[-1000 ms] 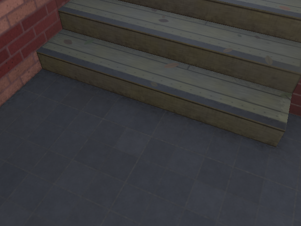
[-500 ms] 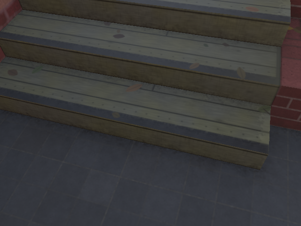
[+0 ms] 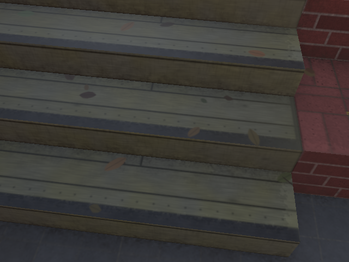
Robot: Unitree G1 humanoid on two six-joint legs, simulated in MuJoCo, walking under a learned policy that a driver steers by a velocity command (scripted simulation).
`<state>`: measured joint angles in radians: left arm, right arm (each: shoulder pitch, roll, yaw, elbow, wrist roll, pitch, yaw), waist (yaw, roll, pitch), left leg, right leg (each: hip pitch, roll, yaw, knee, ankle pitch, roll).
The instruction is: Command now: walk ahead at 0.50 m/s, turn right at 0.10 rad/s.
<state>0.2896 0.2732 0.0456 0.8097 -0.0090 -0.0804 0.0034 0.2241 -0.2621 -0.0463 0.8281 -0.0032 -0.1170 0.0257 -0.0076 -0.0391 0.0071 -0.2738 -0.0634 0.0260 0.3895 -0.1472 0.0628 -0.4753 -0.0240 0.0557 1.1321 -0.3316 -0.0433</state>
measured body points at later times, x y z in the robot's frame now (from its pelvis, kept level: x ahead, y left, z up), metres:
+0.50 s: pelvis +0.26 -0.05 +0.00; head +0.28 -0.06 +0.45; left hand +0.38 +0.22 -0.10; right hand +0.34 -0.32 -0.13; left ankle +0.19 +0.09 -0.64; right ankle +0.30 -0.14 -0.74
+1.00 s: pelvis +0.49 +0.06 +0.03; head +0.54 +0.07 +0.47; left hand +0.43 +0.30 -0.11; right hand +0.75 -0.09 -0.05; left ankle +0.62 +0.17 -0.60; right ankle +0.31 -0.14 -0.62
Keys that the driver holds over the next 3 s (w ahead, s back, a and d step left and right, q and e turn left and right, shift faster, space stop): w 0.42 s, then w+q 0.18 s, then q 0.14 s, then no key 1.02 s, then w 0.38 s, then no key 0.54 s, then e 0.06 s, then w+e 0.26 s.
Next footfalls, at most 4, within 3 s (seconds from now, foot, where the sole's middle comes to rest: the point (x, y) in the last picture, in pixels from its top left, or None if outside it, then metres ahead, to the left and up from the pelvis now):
0.36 right None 0.34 -0.14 -0.78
0.92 left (129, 202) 0.66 0.18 -0.63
1.50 right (186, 210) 0.63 -0.03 -0.63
2.10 left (116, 183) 0.74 0.23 -0.63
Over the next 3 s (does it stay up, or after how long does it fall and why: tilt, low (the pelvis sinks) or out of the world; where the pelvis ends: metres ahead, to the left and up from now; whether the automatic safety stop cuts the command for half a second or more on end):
stays up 0.97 0.22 0.28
